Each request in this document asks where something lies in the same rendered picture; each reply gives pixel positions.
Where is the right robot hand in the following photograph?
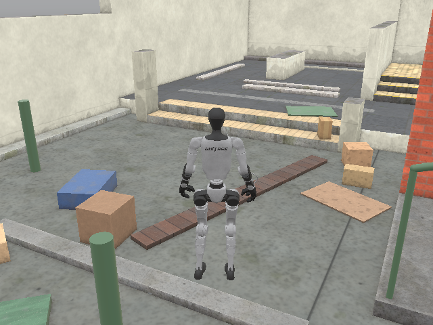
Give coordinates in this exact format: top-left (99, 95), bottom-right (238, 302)
top-left (241, 187), bottom-right (256, 202)

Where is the right robot thigh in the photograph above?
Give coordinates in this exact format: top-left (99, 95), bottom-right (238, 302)
top-left (225, 189), bottom-right (240, 237)

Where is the left robot hand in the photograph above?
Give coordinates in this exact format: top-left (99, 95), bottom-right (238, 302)
top-left (179, 185), bottom-right (195, 198)

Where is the left robot upper arm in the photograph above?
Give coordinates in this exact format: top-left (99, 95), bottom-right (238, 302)
top-left (185, 137), bottom-right (202, 174)

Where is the left robot forearm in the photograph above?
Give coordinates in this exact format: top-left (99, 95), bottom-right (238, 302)
top-left (180, 163), bottom-right (192, 188)

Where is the right robot upper arm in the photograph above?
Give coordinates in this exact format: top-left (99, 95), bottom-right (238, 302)
top-left (231, 137), bottom-right (248, 175)

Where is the robot thigh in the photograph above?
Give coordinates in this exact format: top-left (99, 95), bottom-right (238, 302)
top-left (193, 189), bottom-right (208, 237)
top-left (225, 189), bottom-right (240, 237)

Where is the left robot thigh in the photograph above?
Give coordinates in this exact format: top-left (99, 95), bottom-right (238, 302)
top-left (193, 189), bottom-right (208, 237)

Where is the right robot forearm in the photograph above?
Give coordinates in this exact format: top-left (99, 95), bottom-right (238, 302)
top-left (242, 165), bottom-right (255, 190)

